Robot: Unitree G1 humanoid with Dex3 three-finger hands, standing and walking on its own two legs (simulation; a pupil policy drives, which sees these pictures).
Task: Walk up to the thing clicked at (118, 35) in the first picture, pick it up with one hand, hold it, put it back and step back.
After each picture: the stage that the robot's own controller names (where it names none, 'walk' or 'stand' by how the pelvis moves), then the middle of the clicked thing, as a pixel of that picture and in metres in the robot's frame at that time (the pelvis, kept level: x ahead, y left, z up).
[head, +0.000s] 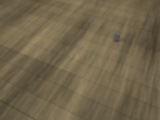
stand; (116, 37) +1.49 -0.49 -0.72
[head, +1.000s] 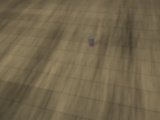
walk; (91, 41) +1.42 -0.06 -0.69
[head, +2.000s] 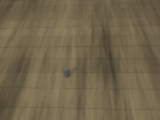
walk; (66, 71) +0.91 +0.19 -0.71
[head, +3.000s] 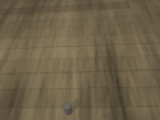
walk; (67, 108) +0.54 +0.18 -0.71
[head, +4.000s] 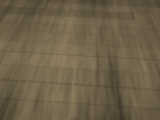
stand; out of the picture +0.40 +0.13 -0.70
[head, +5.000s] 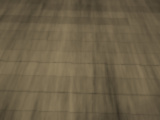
stand; out of the picture +0.36 +0.13 -0.72
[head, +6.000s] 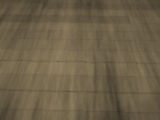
stand; out of the picture +0.36 +0.14 -0.73
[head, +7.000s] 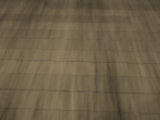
stand; out of the picture +0.36 +0.13 -0.73
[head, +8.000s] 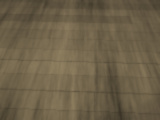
stand; out of the picture +0.36 +0.13 -0.73
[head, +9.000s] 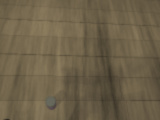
go down; (51, 103) +0.39 +0.15 -0.59
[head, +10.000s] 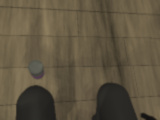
go down; (36, 70) +0.43 +0.19 -0.32
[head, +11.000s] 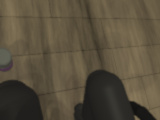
close in; (3, 60) +0.43 +0.22 -0.25
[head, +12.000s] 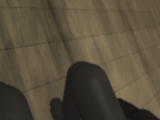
close; out of the picture +0.42 +0.24 -0.22
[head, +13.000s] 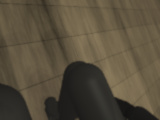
lift; out of the picture +0.41 +0.25 -0.23
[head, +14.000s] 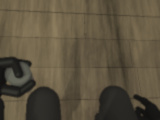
lift; (21, 79) +0.33 +0.21 -0.06
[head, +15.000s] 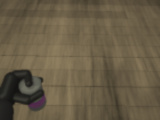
hold; (33, 94) +0.32 +0.17 +0.02
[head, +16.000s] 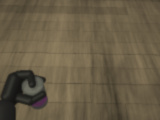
hold; (36, 93) +0.32 +0.17 +0.00
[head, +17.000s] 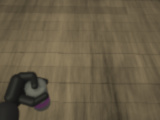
crouch; (38, 95) +0.32 +0.16 -0.01
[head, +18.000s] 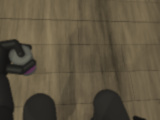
crouch; (24, 61) +0.42 +0.19 -0.09
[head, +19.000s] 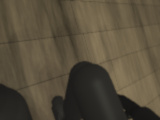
lower; out of the picture +0.42 +0.27 -0.23
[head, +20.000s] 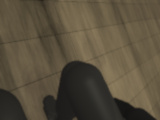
lower; out of the picture +0.43 +0.27 -0.23
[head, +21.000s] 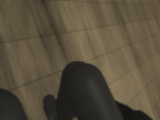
lower; out of the picture +0.44 +0.28 -0.24
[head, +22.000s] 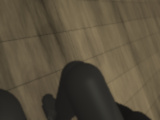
lower; out of the picture +0.44 +0.28 -0.24
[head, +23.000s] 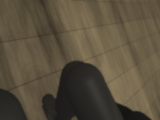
loosen; out of the picture +0.44 +0.27 -0.24
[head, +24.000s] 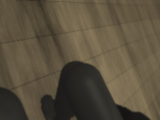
withdraw; out of the picture +0.43 +0.26 -0.24
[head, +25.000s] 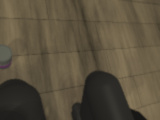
stand; (2, 57) +0.44 +0.23 -0.26
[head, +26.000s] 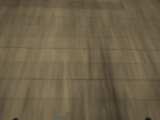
stand; out of the picture +0.39 +0.13 -0.63
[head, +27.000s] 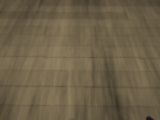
stand; out of the picture +0.40 +0.14 -0.66
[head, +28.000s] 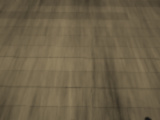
stand; out of the picture +0.39 +0.14 -0.67
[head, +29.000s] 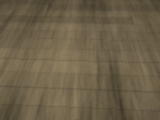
stand; out of the picture +0.42 +0.13 -0.72
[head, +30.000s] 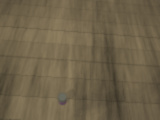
walk; (62, 99) +0.49 +0.09 -0.71
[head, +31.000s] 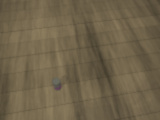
walk; (57, 84) +0.66 +0.20 -0.68
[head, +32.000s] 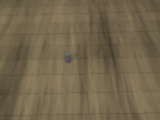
walk; (67, 57) +0.98 +0.15 -0.69
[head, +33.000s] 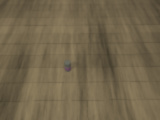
stand; (67, 66) +1.00 +0.13 -0.71
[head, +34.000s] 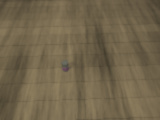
stand; (65, 66) +1.03 +0.15 -0.72
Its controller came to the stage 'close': yes
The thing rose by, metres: 0.71
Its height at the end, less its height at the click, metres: +0.00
